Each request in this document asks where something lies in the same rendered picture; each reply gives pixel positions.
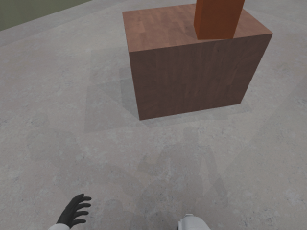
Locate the carton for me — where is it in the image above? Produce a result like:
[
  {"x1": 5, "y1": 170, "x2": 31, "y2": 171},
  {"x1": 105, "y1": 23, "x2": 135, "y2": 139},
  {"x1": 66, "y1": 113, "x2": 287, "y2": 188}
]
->
[{"x1": 193, "y1": 0, "x2": 245, "y2": 40}]

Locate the robot right thigh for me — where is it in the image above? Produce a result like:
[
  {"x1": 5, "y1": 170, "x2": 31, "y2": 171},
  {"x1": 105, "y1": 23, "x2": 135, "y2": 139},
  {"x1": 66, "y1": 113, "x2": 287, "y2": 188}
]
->
[{"x1": 178, "y1": 216, "x2": 210, "y2": 230}]

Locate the right robot shin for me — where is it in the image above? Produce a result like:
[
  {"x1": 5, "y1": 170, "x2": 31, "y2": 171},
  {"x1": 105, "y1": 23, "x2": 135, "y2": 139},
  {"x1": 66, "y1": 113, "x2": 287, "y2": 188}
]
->
[{"x1": 184, "y1": 214, "x2": 194, "y2": 218}]

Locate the robot left hand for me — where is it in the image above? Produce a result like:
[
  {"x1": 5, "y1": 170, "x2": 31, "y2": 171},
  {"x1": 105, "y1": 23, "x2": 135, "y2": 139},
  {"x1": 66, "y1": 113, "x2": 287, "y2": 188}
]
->
[{"x1": 56, "y1": 193, "x2": 92, "y2": 229}]

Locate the pedestal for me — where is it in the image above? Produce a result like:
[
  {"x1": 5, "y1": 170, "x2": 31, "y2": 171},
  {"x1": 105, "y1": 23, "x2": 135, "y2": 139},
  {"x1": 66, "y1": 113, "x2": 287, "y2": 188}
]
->
[{"x1": 122, "y1": 3, "x2": 273, "y2": 121}]

